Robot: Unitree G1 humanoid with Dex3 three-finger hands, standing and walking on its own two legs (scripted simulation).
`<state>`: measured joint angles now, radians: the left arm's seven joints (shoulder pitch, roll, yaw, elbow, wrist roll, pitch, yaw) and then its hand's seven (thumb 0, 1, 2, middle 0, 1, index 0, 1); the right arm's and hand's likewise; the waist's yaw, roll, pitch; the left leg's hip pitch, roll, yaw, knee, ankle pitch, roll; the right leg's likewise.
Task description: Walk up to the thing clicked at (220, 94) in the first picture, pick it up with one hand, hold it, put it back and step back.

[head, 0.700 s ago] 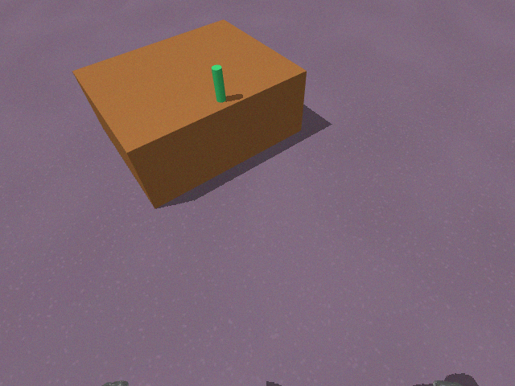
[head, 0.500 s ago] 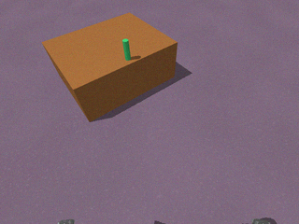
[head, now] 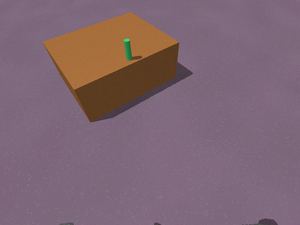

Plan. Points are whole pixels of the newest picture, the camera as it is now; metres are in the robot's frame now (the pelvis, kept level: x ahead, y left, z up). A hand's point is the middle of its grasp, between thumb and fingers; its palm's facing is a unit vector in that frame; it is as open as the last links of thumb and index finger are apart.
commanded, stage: stand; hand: right
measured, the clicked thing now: (128, 50) +1.31 +0.21 -0.31
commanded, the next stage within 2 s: walk up in 0.42 s
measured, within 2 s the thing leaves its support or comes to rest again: neither
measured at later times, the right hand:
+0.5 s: hand out of the picture +0.08 -0.25 -0.16, palm faces -0.07 +0.94 -0.33, open 7.4 cm
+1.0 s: hand (202, 179) +0.26 -0.14 -0.14, palm faces -0.27 +0.88 -0.39, open 7.4 cm
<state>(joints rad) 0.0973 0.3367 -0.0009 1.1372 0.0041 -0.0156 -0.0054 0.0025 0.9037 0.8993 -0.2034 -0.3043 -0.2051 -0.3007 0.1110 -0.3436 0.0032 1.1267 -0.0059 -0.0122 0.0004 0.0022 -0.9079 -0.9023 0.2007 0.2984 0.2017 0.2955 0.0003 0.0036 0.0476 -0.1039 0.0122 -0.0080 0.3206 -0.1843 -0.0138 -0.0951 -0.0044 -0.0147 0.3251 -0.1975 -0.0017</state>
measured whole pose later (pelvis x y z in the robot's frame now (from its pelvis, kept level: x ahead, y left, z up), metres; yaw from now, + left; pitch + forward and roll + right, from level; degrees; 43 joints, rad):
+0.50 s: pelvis +0.01 +0.00 -0.01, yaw +4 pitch -1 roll -1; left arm 0.12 0.35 0.05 1.06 0.03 -0.04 -0.04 0.00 0.90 0.90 -0.21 -0.30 -0.21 -0.30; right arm 0.18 -0.36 -0.04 1.06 -0.02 0.01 0.04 0.00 -0.91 -0.90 0.20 0.30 0.20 0.30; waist -0.01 0.01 0.04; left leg -0.22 0.01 -0.03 0.55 -0.34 0.03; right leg -0.11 -0.02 -0.08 0.38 -0.26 -0.02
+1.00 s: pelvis +0.16 +0.11 -0.01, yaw +19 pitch -3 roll +1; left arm 0.20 0.45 0.07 0.90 0.01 -0.02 -0.09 0.01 0.91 0.90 -0.20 -0.30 -0.20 -0.30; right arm 0.37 -0.35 -0.05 0.90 0.00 -0.07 0.06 0.00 -0.90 -0.90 0.20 0.30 0.20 0.30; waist -0.03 -0.10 0.07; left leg -0.19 -0.01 0.01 0.51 -0.26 0.02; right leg -0.49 -0.12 -0.01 1.01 -0.29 -0.02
